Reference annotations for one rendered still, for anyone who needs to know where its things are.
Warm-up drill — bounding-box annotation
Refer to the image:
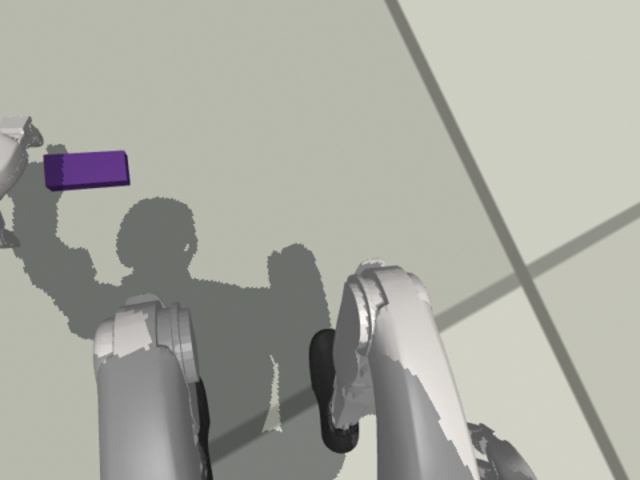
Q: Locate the right robot foot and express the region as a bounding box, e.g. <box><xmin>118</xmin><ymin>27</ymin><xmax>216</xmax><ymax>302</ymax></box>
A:
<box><xmin>309</xmin><ymin>329</ymin><xmax>359</xmax><ymax>453</ymax></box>

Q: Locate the small box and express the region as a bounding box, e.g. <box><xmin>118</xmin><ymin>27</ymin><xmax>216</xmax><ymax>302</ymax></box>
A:
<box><xmin>43</xmin><ymin>150</ymin><xmax>130</xmax><ymax>191</ymax></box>

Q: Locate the right robot hand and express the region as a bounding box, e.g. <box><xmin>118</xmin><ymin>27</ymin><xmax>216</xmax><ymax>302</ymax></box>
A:
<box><xmin>467</xmin><ymin>423</ymin><xmax>537</xmax><ymax>480</ymax></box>

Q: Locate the left robot foot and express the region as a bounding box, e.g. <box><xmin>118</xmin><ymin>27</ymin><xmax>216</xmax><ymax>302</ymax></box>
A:
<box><xmin>195</xmin><ymin>377</ymin><xmax>213</xmax><ymax>480</ymax></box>

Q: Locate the left robot hand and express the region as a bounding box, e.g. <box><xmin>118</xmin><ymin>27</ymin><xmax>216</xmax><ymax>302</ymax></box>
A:
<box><xmin>0</xmin><ymin>116</ymin><xmax>44</xmax><ymax>249</ymax></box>

